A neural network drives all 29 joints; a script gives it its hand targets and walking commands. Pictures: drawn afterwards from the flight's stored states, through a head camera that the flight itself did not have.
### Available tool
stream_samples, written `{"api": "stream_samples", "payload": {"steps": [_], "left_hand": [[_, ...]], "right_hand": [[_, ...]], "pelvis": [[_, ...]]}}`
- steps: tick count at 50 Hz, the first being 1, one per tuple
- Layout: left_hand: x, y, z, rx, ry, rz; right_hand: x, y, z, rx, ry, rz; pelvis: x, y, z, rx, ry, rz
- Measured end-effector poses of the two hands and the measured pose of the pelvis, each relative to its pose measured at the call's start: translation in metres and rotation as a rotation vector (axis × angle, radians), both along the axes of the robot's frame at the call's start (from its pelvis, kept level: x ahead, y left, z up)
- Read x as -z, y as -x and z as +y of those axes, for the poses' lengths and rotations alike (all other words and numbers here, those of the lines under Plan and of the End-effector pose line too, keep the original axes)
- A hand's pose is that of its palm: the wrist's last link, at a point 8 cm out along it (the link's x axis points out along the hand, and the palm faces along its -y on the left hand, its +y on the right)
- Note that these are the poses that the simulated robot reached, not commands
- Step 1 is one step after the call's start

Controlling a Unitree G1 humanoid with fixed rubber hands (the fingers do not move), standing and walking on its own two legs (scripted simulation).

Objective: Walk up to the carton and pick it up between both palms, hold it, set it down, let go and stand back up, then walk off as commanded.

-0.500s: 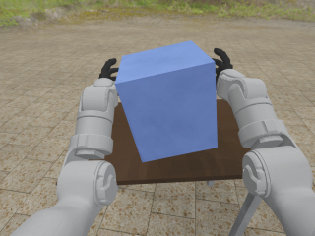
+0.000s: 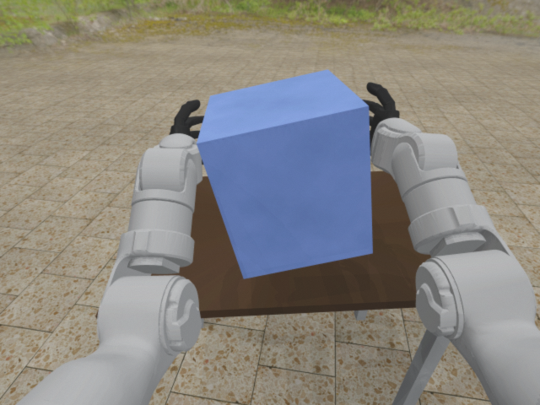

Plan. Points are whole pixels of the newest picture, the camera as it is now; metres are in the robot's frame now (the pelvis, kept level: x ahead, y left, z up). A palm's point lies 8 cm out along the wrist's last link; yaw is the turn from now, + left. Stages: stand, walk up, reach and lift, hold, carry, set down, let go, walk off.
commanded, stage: hold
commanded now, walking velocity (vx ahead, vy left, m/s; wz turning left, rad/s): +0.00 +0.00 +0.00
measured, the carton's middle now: (287, 170) +0.39 -0.01 +0.24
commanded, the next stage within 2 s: set down in 0.60 s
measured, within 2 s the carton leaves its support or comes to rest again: neither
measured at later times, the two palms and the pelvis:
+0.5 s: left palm (182, 148) +0.38 +0.14 +0.28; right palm (383, 133) +0.39 -0.14 +0.30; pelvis +0.00 +0.00 +0.00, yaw +0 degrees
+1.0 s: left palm (178, 136) +0.42 +0.15 +0.28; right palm (363, 140) +0.42 -0.12 +0.27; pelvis +0.02 +0.00 +0.00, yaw +0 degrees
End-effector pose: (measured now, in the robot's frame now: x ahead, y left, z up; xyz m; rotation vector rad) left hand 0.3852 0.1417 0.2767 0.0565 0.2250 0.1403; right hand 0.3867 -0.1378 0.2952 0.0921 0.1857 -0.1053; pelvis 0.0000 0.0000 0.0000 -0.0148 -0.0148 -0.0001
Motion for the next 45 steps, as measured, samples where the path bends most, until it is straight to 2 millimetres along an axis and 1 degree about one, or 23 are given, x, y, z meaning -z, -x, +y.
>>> {"api": "stream_samples", "payload": {"steps": [33,37,40,42,45], "left_hand": [[-0.003,0.0,-0.001,0.002,0.0,-0.012],[-0.011,-0.003,0.0,-0.005,0.019,-0.067],[-0.016,-0.01,0.005,-0.009,0.046,-0.109],[-0.015,-0.015,0.009,-0.01,0.057,-0.125],[-0.01,-0.023,0.013,-0.012,0.055,-0.128]], "right_hand": [[-0.003,0.001,-0.001,0.002,-0.002,-0.008],[-0.012,-0.003,0.001,-0.002,-0.012,-0.059],[-0.015,-0.009,0.006,-0.008,0.033,-0.101],[-0.012,-0.014,0.009,-0.01,0.059,-0.116],[-0.001,-0.022,0.013,-0.012,0.072,-0.119]], "pelvis": [[0.0,0.0,0.0,-0.001,0.0,0.0],[0.0,-0.001,-0.001,-0.001,0.0,0.001],[0.0,-0.003,-0.001,-0.001,-0.001,0.003],[-0.001,-0.006,-0.001,-0.001,-0.001,0.002],[-0.001,-0.012,-0.002,-0.002,-0.002,-0.013]]}}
